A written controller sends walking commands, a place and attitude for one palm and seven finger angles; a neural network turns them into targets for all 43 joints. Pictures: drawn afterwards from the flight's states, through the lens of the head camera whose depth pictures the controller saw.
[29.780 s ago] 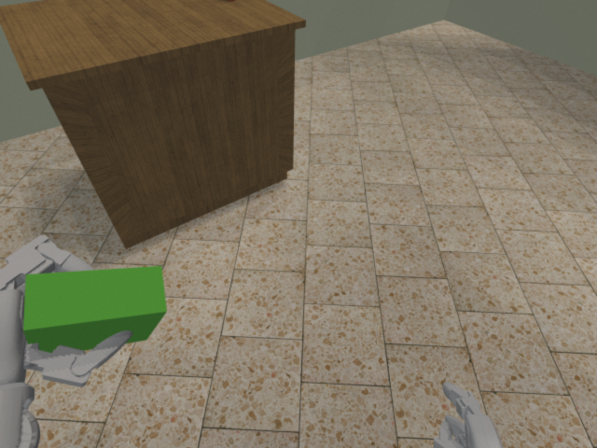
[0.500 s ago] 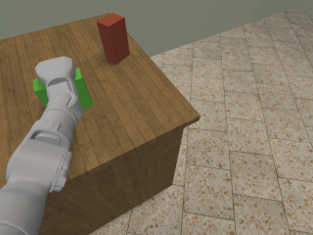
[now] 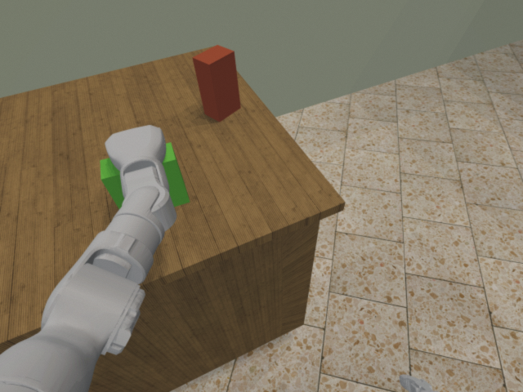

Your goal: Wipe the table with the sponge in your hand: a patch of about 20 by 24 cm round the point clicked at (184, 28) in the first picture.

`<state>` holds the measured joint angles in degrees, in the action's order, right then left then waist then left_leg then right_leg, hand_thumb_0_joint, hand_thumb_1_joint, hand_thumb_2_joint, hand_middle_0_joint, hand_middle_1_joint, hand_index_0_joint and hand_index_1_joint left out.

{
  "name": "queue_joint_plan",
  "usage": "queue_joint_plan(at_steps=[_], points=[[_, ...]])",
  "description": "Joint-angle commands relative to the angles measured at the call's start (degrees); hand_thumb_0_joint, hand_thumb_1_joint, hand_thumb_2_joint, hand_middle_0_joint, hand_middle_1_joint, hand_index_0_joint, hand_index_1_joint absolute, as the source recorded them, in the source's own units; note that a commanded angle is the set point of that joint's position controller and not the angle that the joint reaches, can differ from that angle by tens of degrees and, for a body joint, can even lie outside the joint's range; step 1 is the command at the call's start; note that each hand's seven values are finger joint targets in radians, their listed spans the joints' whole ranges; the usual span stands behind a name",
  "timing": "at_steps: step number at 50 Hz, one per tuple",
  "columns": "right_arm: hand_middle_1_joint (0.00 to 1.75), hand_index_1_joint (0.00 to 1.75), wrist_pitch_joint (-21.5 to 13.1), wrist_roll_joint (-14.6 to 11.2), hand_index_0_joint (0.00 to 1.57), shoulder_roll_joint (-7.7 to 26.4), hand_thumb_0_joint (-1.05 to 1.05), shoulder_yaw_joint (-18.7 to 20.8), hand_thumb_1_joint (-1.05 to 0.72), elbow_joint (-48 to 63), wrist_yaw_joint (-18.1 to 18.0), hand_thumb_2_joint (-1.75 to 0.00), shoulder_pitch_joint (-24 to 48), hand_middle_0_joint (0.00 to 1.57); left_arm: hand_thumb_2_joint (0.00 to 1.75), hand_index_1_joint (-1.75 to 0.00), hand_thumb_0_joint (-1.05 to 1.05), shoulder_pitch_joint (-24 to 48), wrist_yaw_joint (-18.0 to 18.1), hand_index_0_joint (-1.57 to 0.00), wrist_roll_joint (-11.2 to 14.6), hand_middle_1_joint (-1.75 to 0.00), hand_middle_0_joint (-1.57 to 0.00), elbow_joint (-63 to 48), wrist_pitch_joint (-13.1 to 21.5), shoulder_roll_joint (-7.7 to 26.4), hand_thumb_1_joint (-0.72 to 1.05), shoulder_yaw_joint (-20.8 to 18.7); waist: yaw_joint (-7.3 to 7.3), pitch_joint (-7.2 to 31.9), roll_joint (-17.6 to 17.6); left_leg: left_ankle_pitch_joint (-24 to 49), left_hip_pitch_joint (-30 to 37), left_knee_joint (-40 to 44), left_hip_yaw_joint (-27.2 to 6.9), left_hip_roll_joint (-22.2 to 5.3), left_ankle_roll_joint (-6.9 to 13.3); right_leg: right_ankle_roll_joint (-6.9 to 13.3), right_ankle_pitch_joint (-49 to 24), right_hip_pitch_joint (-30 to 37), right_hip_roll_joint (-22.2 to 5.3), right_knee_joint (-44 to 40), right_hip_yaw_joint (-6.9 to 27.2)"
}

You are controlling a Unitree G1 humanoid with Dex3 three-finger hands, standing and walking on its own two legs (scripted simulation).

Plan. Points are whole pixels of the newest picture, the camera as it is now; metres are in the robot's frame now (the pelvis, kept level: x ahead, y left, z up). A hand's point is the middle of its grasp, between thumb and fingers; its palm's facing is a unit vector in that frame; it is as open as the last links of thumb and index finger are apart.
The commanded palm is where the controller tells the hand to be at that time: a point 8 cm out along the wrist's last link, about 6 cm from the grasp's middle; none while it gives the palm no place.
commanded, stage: wipe back along the third lane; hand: left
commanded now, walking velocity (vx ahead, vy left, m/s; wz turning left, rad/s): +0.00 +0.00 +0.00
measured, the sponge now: (151, 189) +0.44 +0.21 +0.07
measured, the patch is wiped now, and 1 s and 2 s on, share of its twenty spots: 1.00 1.00 1.00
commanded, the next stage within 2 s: slide back across to the middle lane in 0.70 s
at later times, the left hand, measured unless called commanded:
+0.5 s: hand (155, 188) +0.41 +0.18 +0.10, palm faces +0.00 +0.00 -1.00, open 9.4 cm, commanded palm +0.37 +0.17 +0.13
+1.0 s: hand (149, 210) +0.36 +0.18 +0.11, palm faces +0.04 -0.06 -1.00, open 9.3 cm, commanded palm +0.32 +0.19 +0.14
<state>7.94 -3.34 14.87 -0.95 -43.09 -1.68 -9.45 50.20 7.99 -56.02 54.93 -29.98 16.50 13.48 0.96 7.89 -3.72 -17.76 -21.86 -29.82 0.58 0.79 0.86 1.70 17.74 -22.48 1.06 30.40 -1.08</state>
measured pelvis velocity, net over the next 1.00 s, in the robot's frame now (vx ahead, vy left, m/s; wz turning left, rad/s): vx -0.01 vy -0.01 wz -0.02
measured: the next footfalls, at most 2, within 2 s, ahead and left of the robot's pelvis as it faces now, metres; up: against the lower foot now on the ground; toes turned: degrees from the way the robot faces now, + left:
none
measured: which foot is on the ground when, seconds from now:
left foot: down 0.00-1.00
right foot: down 0.00-1.00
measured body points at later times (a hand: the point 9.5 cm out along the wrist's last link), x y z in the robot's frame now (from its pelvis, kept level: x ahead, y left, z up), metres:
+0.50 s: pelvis +0.00 -0.01 +0.00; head +0.00 -0.05 +0.45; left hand +0.40 +0.18 +0.16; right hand +0.17 -0.25 -0.12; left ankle -0.04 +0.11 -0.73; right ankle -0.04 -0.10 -0.73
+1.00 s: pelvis -0.01 -0.01 +0.00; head -0.03 -0.05 +0.45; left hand +0.35 +0.18 +0.16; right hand +0.21 -0.22 -0.09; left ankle -0.04 +0.11 -0.73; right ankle -0.04 -0.10 -0.73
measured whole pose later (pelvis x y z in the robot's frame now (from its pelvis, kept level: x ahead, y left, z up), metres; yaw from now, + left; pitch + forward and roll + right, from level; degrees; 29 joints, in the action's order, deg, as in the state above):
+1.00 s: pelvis -0.01 -0.01 +0.00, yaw -1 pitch +3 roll +1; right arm 8.8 -4.1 14.2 -3.7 -40.1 -1.1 -1.3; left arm 28.7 3.9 -56.0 24.6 -39.0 13.8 19.0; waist -3.3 6.9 -4.3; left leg -17.3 -13.4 -27.9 1.6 0.7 0.4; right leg 2.2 18.1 -15.4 1.2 30.7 -0.1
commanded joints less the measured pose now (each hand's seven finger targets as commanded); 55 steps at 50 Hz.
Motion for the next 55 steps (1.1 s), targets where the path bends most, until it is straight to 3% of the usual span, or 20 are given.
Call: queue_joint_plan(at_steps=[1,3,6,8,16,17,21,25,26,30,31,35,40,41,43,46,49,51,53,55], points=[[0.30,0.30,-1.8,0.0,0.20,7.3,0.00,2.2,-0.90,6.5,-0.4,-0.90,2.2,0.20,1.30,-1.60,0.00,14.1,-0.8,-1.20,-0.6,-1.60,-1.20,-7.6,1.0,6.8,0.10,-1.5,0.15,16.5,8.1,22.3,5.7,1.2,1.3,1.2,0.9,0.5,-29.4,13.1,0.5,-1.5,0.2],[0.30,0.30,-1.8,-0.4,0.20,7.2,0.00,2.0,-0.90,7.2,-0.4,-0.90,3.2,0.20,1.30,-1.60,0.00,12.9,-0.8,-1.20,0.0,-1.60,-1.20,-9.4,0.7,4.5,0.10,0.6,0.50,14.2,8.4,20.3,5.4,1.6,1.7,1.4,1.0,0.1,-28.1,12.4,0.5,-2.0,0.2],[0.30,0.30,-2.0,-0.5,0.20,7.2,0.00,1.9,-0.90,7.1,-0.6,-0.90,4.3,0.20,1.30,-1.60,0.00,12.3,-0.5,-1.20,0.5,-1.60,-1.20,-10.8,-0.1,6.2,0.10,-1.2,-0.49,13.9,7.6,19.9,5.5,2.5,1.4,1.4,1.0,0.4,-27.3,13.1,0.4,-2.6,0.3],[0.30,0.30,-2.2,-0.7,0.20,7.0,0.00,1.7,-0.90,7.0,-0.6,-0.90,4.9,0.20,1.30,-1.60,0.00,12.8,-0.6,-1.20,0.8,-1.60,-1.20,-11.8,-0.8,4.0,0.10,1.1,0.38,12.0,7.3,19.0,6.2,2.5,1.8,1.6,1.1,0.2,-26.3,11.9,0.5,-3.0,0.2],[0.30,0.30,-2.4,-0.9,0.20,6.9,0.00,1.8,-0.90,7.9,-0.4,-0.90,7.5,0.20,1.30,-1.60,0.00,6.8,-1.5,-1.20,1.3,-1.60,-1.20,-16.3,-2.8,3.0,0.10,0.8,-1.85,14.3,8.7,21.1,7.6,2.6,1.8,1.8,1.1,0.5,-29.0,14.5,0.4,-2.8,0.3],[0.30,0.30,-2.4,-0.9,0.20,6.8,0.00,1.6,-0.90,8.1,-0.4,-0.90,7.9,0.20,1.30,-1.60,0.00,6.2,-1.7,-1.20,1.4,-1.60,-1.20,-16.9,-3.0,1.9,0.10,2.1,-1.33,13.8,9.4,21.1,7.8,2.4,2.0,1.9,1.2,0.3,-29.4,14.4,0.5,-2.5,0.3],[0.30,0.30,-2.3,-1.0,0.20,6.9,0.00,1.4,-0.90,8.8,-0.3,-0.90,9.8,0.20,1.30,-1.60,0.00,3.5,-1.9,-1.20,1.7,-1.60,-1.20,-20.1,-4.2,3.6,0.10,0.3,-2.65,13.1,9.4,21.2,7.6,2.9,2.0,1.9,1.0,0.5,-29.6,15.1,0.4,-2.8,0.4],[0.30,0.30,-2.3,-1.2,0.20,6.3,0.00,1.1,-0.90,9.7,0.1,-0.90,11.4,0.20,1.30,-1.60,0.00,1.4,-2.1,-1.20,2.0,-1.60,-1.20,-23.1,-5.6,0.3,0.10,3.2,-2.82,12.6,8.8,21.7,8.7,2.8,2.3,2.1,1.0,0.5,-29.9,15.1,0.4,-2.5,0.1],[0.30,0.30,-2.1,-1.0,0.20,6.5,0.00,1.2,-0.90,9.6,0.1,-0.90,11.7,0.20,1.30,-1.60,0.00,1.1,-2.2,-1.20,1.8,-1.60,-1.20,-23.8,-5.8,2.2,0.10,1.2,-3.25,13.3,9.5,22.5,9.0,2.6,2.0,1.9,0.9,0.6,-30.5,15.6,0.5,-2.4,0.1],[0.30,0.30,-2.0,-1.1,0.20,6.1,0.00,0.9,-0.90,10.6,0.5,-0.90,13.5,0.20,1.30,-1.60,0.00,-2.6,-2.5,-1.20,2.1,-1.60,-1.20,-27.5,-7.2,0.0,0.10,3.2,-3.33,12.3,10.6,22.3,8.9,2.3,2.5,2.2,1.0,0.3,-31.3,16.2,0.4,-2.1,0.2],[0.30,0.30,-1.8,-1.0,0.20,6.2,0.00,0.9,-0.90,10.6,0.6,-0.90,13.7,0.20,1.30,-1.60,0.00,-3.3,-2.5,-1.20,1.9,-1.60,-1.20,-28.4,-7.3,1.5,0.10,1.6,-3.87,12.7,9.7,22.7,9.1,2.4,2.2,2.0,0.9,0.6,-31.3,16.3,0.4,-2.1,0.3],[0.30,0.30,-1.7,-1.1,0.20,5.7,0.00,0.7,-0.90,11.3,1.4,-0.90,15.3,0.20,1.30,-1.60,0.00,-6.5,-2.7,-1.20,1.8,-1.60,-1.20,-31.6,-8.7,-1.9,0.10,4.8,-3.81,11.6,9.7,23.3,9.8,2.0,2.3,2.2,0.8,0.6,-31.6,15.8,0.6,-1.6,0.0],[0.30,0.30,-1.5,-1.2,0.20,5.5,0.00,0.4,-0.90,11.8,2.0,-0.90,16.8,0.20,1.30,-1.60,0.00,-8.7,-3.2,-1.20,1.4,-1.60,-1.20,-35.2,-10.1,-1.9,0.10,5.4,-4.11,10.5,9.4,22.3,9.7,2.0,2.3,2.2,0.8,0.7,-29.8,15.5,0.7,-1.5,0.0],[0.30,0.30,-1.4,-0.9,0.20,5.8,0.00,0.4,-0.90,11.7,1.8,-0.90,17.2,0.20,1.30,-1.60,0.00,-8.6,-3.2,-1.20,1.4,-1.60,-1.20,-35.6,-10.1,2.3,0.10,1.8,-4.73,10.3,9.9,21.2,9.3,2.3,2.0,1.9,0.7,0.9,-28.2,15.6,0.8,-1.8,0.3],[0.30,0.30,-1.5,-1.0,0.20,5.4,0.00,-0.1,-0.90,11.6,1.3,-0.90,17.7,0.20,1.30,-1.60,0.00,-5.6,-3.1,-1.20,0.8,-1.60,-1.20,-36.0,-10.6,1.6,0.10,3.5,-4.13,9.0,8.8,20.0,9.1,2.7,2.2,2.1,0.9,0.8,-26.6,15.1,0.7,-2.1,0.4],[0.30,0.30,-1.6,-0.6,0.20,5.8,0.00,-0.5,-0.90,11.4,0.5,-0.90,18.0,0.20,1.30,-1.60,0.00,-6.0,-3.6,-1.20,-0.4,-1.60,-1.20,-35.4,-10.4,8.4,0.10,-1.7,-5.32,9.0,7.9,17.9,8.7,3.8,1.9,1.8,0.7,0.9,-22.6,15.4,0.7,-3.0,1.1],[0.30,0.30,-2.2,-0.6,0.20,5.4,0.00,-0.9,-0.90,11.6,0.0,-0.90,17.5,0.20,1.30,-1.60,0.00,-5.1,-4.2,-1.20,-1.3,-1.60,-1.20,-35.4,-9.6,7.8,0.10,-0.4,-4.86,9.0,7.4,17.8,8.9,3.9,2.1,2.0,0.8,0.8,-22.2,15.7,0.6,-3.0,1.3],[0.30,0.30,-2.4,-0.3,0.20,5.9,0.00,-0.8,-0.90,11.7,-0.4,-0.90,17.2,0.20,1.30,-1.60,0.00,-6.0,-4.7,-1.20,-1.6,-1.60,-1.20,-35.7,-8.6,12.7,0.10,-4.5,-5.60,9.7,7.4,17.3,8.6,4.2,1.9,1.8,0.7,0.8,-21.1,16.5,0.7,-3.5,1.7],[0.30,0.30,-2.9,-0.4,0.20,5.6,0.00,-0.8,-0.90,12.3,-0.6,-0.90,16.9,0.20,1.30,-1.60,0.00,-5.6,-5.2,-1.20,-1.5,-1.60,-1.20,-37.2,-7.5,10.4,0.10,-2.3,-5.06,9.5,7.2,17.5,8.7,4.2,2.0,2.0,1.0,0.7,-21.6,16.8,0.5,-3.4,1.6],[0.30,0.30,-3.4,-0.4,0.20,5.7,0.00,-0.5,-0.90,12.5,-0.7,-0.90,16.7,0.20,1.30,-1.60,0.00,-7.4,-5.8,-1.20,-1.3,-1.60,-1.20,-38.9,-6.5,11.7,0.10,-3.6,-5.34,10.3,6.3,18.4,9.5,4.1,2.1,2.1,1.1,0.7,-22.9,17.5,0.6,-3.5,1.9]])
